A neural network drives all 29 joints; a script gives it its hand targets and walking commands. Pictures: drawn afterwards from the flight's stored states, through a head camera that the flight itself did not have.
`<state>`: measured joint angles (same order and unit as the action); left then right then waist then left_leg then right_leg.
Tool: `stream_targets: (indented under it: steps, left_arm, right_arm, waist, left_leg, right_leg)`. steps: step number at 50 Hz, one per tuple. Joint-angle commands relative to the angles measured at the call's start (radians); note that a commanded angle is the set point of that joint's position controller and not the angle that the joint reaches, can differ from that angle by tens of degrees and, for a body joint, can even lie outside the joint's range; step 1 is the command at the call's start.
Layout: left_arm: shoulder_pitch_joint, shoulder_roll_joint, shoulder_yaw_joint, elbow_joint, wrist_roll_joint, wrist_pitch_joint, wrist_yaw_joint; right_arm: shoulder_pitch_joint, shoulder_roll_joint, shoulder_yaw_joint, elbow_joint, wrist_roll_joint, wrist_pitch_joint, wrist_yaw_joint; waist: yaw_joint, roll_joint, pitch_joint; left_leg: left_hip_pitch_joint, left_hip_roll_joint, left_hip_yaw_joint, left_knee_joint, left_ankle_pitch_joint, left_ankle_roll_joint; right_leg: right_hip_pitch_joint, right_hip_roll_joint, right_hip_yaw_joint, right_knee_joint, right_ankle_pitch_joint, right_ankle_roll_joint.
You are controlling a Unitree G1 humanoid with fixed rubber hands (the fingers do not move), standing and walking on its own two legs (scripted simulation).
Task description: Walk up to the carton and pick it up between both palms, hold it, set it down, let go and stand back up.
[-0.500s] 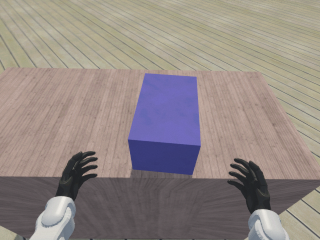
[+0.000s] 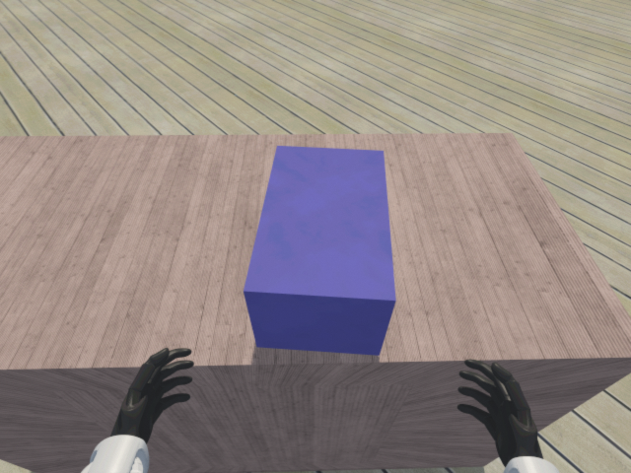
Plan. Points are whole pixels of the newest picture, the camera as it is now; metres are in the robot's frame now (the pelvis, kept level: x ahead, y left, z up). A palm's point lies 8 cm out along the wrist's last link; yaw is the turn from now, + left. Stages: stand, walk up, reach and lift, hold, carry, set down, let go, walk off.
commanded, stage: set down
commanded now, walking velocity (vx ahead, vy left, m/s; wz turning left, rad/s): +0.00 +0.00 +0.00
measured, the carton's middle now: (324, 242) +0.43 +0.05 +0.03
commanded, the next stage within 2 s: let go in 0.56 s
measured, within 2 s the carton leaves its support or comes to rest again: neither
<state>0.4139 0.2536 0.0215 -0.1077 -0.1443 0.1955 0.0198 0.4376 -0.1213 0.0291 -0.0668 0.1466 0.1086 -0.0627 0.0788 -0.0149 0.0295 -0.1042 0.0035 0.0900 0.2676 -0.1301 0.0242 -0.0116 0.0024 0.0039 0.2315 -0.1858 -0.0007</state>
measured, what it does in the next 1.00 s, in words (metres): stands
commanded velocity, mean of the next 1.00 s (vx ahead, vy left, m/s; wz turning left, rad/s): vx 0.00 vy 0.00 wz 0.00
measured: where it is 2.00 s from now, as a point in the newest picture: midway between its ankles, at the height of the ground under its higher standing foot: outside the picture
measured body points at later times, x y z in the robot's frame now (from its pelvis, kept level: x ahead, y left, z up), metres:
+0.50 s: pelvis +0.00 -0.02 +0.00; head +0.01 -0.01 +0.45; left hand +0.15 +0.23 -0.06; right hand +0.18 -0.22 -0.06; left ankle +0.01 +0.10 -0.75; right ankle -0.04 -0.12 -0.75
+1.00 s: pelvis +0.00 -0.01 -0.01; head +0.01 -0.01 +0.44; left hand +0.17 +0.21 -0.10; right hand +0.17 -0.24 -0.10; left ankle +0.01 +0.10 -0.75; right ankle -0.04 -0.12 -0.75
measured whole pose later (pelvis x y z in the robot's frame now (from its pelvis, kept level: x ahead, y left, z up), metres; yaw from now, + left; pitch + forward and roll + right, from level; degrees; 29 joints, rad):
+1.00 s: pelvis +0.00 -0.01 -0.01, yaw +0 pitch -3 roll +0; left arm 0.17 0.21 0.00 0.54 0.01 0.11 0.01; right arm 0.15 -0.19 -0.02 0.75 -0.01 -0.19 0.04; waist 0.00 -0.02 0.06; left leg -0.15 0.02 0.08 0.38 -0.19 0.00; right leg -0.06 0.02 -0.01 0.36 -0.25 -0.02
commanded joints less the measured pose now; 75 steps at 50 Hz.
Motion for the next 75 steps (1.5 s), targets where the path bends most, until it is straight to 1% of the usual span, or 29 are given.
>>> stream_targets:
  steps: [1,5,7,10,12,13,14,17,19,22,23,24,27,30,34,36,37,39,43,44,48,52,53,54,55,56,57,60,75]
  left_arm:
    - [-0.04,0.111,0.051,-0.132,0.004,-0.072,-0.006]
    - [-0.049,0.124,0.034,-0.05,0.0,-0.102,-0.009]
    - [-0.06,0.121,0.038,0.011,0.011,-0.112,-0.01]
    - [-0.055,0.138,0.051,0.023,0.012,-0.124,-0.024]
    - [-0.03,0.117,0.049,0.093,0.037,-0.118,-0.042]
    - [-0.043,0.126,0.062,0.126,0.046,-0.115,-0.049]
    - [-0.057,0.126,0.054,0.146,0.039,-0.112,-0.059]
    - [-0.105,0.138,0.052,0.191,0.048,-0.106,-0.068]
    - [-0.131,0.147,0.052,0.188,0.05,-0.119,-0.055]
    - [-0.155,0.14,0.044,0.247,0.062,-0.119,-0.046]
    - [-0.167,0.138,0.036,0.266,0.06,-0.117,-0.045]
    - [-0.179,0.142,0.042,0.286,0.069,-0.115,-0.043]
    - [-0.211,0.125,0.036,0.365,0.082,-0.104,-0.04]
    - [-0.205,0.114,0.033,0.352,0.087,-0.113,-0.038]
    - [-0.211,0.1,0.044,0.43,0.123,-0.104,-0.042]
    - [-0.24,0.098,0.049,0.439,0.136,-0.104,-0.035]
    - [-0.251,0.101,0.048,0.439,0.13,-0.105,-0.032]
    - [-0.271,0.094,0.041,0.406,0.137,-0.114,-0.018]
    - [-0.291,0.056,0.014,0.492,0.153,-0.094,-0.007]
    - [-0.287,0.033,-0.02,0.524,0.152,-0.089,-0.007]
    - [-0.295,0.053,0.019,0.525,0.151,-0.118,-0.006]
    - [-0.3,0.053,0.028,0.534,0.158,-0.129,-0.007]
    - [-0.282,0.022,0.02,0.522,0.133,-0.138,-0.016]
    - [-0.298,0.036,0.019,0.526,0.13,-0.134,-0.019]
    - [-0.183,0.086,0.039,0.65,0.25,-0.195,-0.02]
    - [-0.09,0.108,0.06,0.646,0.181,-0.209,-0.018]
    - [-0.141,0.128,0.061,0.643,0.167,-0.231,-0.02]
    - [-0.162,0.098,0.054,0.64,0.168,-0.255,-0.024]
    - [-0.045,0.123,0.045,0.721,0.16,-0.258,-0.016]
  right_arm:
    - [-0.035,-0.063,-0.022,-0.148,-0.015,-0.079,0.004]
    - [-0.037,-0.061,-0.022,-0.077,-0.03,-0.125,0.012]
    - [-0.035,-0.055,-0.013,-0.005,-0.037,-0.132,0.018]
    - [-0.03,-0.066,-0.012,0.03,-0.043,-0.164,0.006]
    - [-0.016,-0.071,0.0,0.108,-0.049,-0.175,0.0]
    - [-0.035,-0.071,0.0,0.143,-0.051,-0.177,-0.001]
    - [-0.05,-0.068,-0.005,0.154,-0.061,-0.182,-0.007]
    - [-0.097,-0.078,-0.02,0.223,-0.08,-0.197,-0.008]
    - [-0.122,-0.075,-0.038,0.25,-0.09,-0.218,0.004]
    - [-0.148,-0.08,-0.036,0.327,-0.096,-0.228,0.023]
    - [-0.163,-0.084,-0.037,0.343,-0.104,-0.229,0.026]
    - [-0.165,-0.088,-0.027,0.361,-0.1,-0.232,0.03]
    - [-0.225,-0.106,-0.043,0.446,-0.115,-0.248,0.039]
    - [-0.228,-0.121,-0.048,0.468,-0.112,-0.277,0.042]
    - [-0.249,-0.133,-0.026,0.557,-0.116,-0.291,0.044]
    - [-0.273,-0.143,-0.036,0.591,-0.112,-0.301,0.056]
    - [-0.282,-0.137,-0.037,0.573,-0.12,-0.306,0.058]
    - [-0.284,-0.141,-0.053,0.581,-0.115,-0.315,0.061]
    - [-0.327,-0.162,-0.077,0.676,-0.151,-0.305,0.081]
    - [-0.336,-0.18,-0.104,0.72,-0.159,-0.311,0.094]
    - [-0.341,-0.187,-0.086,0.709,-0.153,-0.342,0.097]
    - [-0.342,-0.182,-0.074,0.719,-0.146,-0.36,0.091]
    - [-0.315,-0.212,-0.106,0.63,-0.143,-0.359,0.086]
    - [-0.315,-0.207,-0.099,0.629,-0.146,-0.357,0.081]
    - [-0.181,-0.189,-0.089,0.813,-0.185,-0.224,0.074]
    - [-0.199,-0.24,-0.104,0.736,-0.172,-0.21,0.061]
    - [-0.207,-0.233,-0.103,0.716,-0.169,-0.203,0.054]
    - [-0.181,-0.223,-0.101,0.723,-0.164,-0.189,0.052]
    - [-0.072,-0.248,-0.1,0.78,-0.17,-0.169,0.057]
  waist:
    - [0.001,0.047,-0.064]
    - [-0.014,0.043,-0.102]
    - [-0.007,0.043,-0.086]
    - [-0.018,0.031,-0.11]
    - [-0.031,0.023,-0.081]
    - [-0.023,0.029,-0.06]
    - [-0.038,0.013,-0.037]
    - [-0.041,0.016,-0.028]
    - [-0.035,0.012,-0.042]
    - [-0.04,0.022,-0.026]
    - [-0.055,0.007,-0.02]
    - [-0.044,0.02,-0.03]
    - [-0.052,0.02,-0.05]
    - [-0.059,0.016,-0.074]
    - [-0.067,0.018,-0.061]
    - [-0.057,0.036,-0.063]
    - [-0.061,0.016,-0.061]
    - [-0.068,0.049,-0.083]
    - [-0.08,0.049,-0.042]
    - [-0.095,0.062,-0.037]
    - [-0.072,0.006,-0.094]
    - [-0.073,-0.008,-0.104]
    - [-0.033,-0.041,-0.118]
    - [-0.05,-0.024,-0.108]
    - [-0.064,0.096,-0.076]
    - [-0.043,0.069,-0.162]
    - [-0.065,0.04,-0.147]
    - [-0.08,-0.001,-0.094]
    - [-0.083,0.009,-0.006]
  left_leg:
    - [0.267,0.009,-0.053,0.06,0.359,-0.07]
    - [0.259,0.007,-0.047,0.075,0.319,-0.059]
    - [0.25,0.004,-0.046,0.075,0.295,-0.058]
    - [0.263,-0.004,-0.045,0.099,0.368,-0.056]
    - [0.284,-0.007,-0.048,0.104,0.386,-0.057]
    - [0.282,-0.01,-0.043,0.097,0.362,-0.056]
    - [0.277,-0.011,-0.042,0.095,0.335,-0.05]
    - [0.255,-0.008,-0.037,0.091,0.274,-0.047]
    - [0.251,0.0,-0.034,0.09,0.241,-0.042]
    - [0.237,0.003,-0.033,0.094,0.2,-0.04]
    - [0.237,0.004,-0.035,0.097,0.191,-0.039]
    - [0.235,0.001,-0.033,0.103,0.201,-0.038]
    - [0.229,0.001,-0.035,0.106,0.169,-0.042]
    - [0.252,0.001,-0.035,0.123,0.228,-0.045]
    - [0.271,-0.005,-0.039,0.127,0.232,-0.051]
    - [0.271,0.001,-0.041,0.122,0.207,-0.055]
    - [0.268,0.002,-0.036,0.124,0.188,-0.05]
    - [0.28,0.006,-0.04,0.123,0.186,-0.055]
    - [0.268,0.019,-0.04,0.108,0.131,-0.049]
    - [0.251,0.033,-0.059,0.114,0.155,-0.056]
    - [0.261,0.018,-0.049,0.13,0.237,-0.047]
    - [0.258,0.005,-0.042,0.126,0.22,-0.045]
    - [0.174,-0.021,-0.026,0.161,0.181,-0.061]
    - [0.171,-0.018,-0.024,0.146,0.137,-0.059]
    - [-0.048,0.143,-0.116,0.145,0.339,0.008]
    - [-0.014,0.103,-0.11,0.176,0.18,0.022]
    - [0.013,0.11,-0.117,0.177,0.197,0.025]
    - [-0.031,0.113,-0.124,0.174,0.135,0.017]
    - [-0.075,0.114,-0.153,0.158,0.081,0.014]
  right_leg:
    - [-0.266,0.012,-0.002,-0.078,0.035,-0.023]
    - [-0.274,0.0,0.006,-0.065,0.034,-0.017]
    - [-0.284,-0.003,0.004,-0.057,0.02,-0.014]
    - [-0.262,-0.008,0.006,-0.039,0.131,0.004]
    - [-0.263,-0.004,0.003,-0.043,0.155,0.01]
    - [-0.27,-0.005,0.001,-0.048,0.12,0.009]
    - [-0.29,-0.01,0.004,-0.052,0.106,0.016]
    - [-0.302,-0.008,-0.005,-0.041,0.052,0.015]
    - [-0.311,-0.005,-0.017,-0.029,0.019,0.011]
    - [-0.321,-0.007,-0.017,-0.017,-0.003,0.005]
    - [-0.335,-0.01,-0.014,-0.017,-0.002,0.009]
    - [-0.326,-0.015,-0.011,-0.012,0.015,0.009]
    - [-0.33,-0.008,-0.019,-0.002,-0.012,0.009]
    - [-0.313,-0.007,-0.023,0.016,0.08,0.012]
    - [-0.31,-0.012,-0.023,0.019,0.148,0.02]
    - [-0.317,-0.003,-0.03,0.019,0.075,0.005]
    - [-0.333,-0.007,-0.024,0.013,0.063,0.007]
    - [-0.333,-0.004,-0.031,0.018,0.057,0.0]
    - [-0.36,0.006,-0.041,0.016,-0.007,-0.015]
    - [-0.354,0.024,-0.059,0.033,0.015,-0.034]
    - [-0.294,0.016,-0.041,0.035,0.129,-0.017]
    - [-0.269,0.006,-0.027,0.038,0.195,-0.002]
    - [-0.225,-0.003,-0.011,0.074,0.173,0.01]
    - [-0.234,-0.004,-0.011,0.081,0.178,0.01]
    - [-0.151,-0.067,0.038,0.139,0.104,-0.007]
    - [-0.11,-0.09,0.074,0.128,0.083,-0.018]
    - [-0.137,-0.103,0.086,0.144,0.153,-0.021]
    - [-0.176,-0.103,0.085,0.132,0.111,-0.02]
    - [-0.199,-0.102,0.079,0.126,0.044,-0.028]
